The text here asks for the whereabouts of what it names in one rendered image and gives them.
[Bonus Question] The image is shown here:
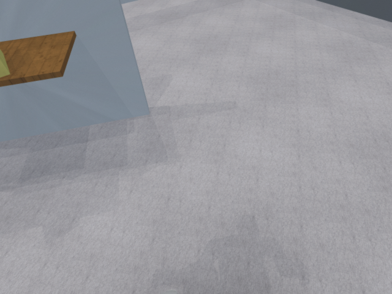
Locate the table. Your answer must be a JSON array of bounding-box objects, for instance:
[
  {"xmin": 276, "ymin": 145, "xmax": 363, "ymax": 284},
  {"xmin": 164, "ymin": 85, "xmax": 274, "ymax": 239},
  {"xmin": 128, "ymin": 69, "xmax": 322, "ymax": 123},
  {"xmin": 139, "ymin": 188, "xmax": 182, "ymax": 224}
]
[{"xmin": 0, "ymin": 31, "xmax": 77, "ymax": 87}]

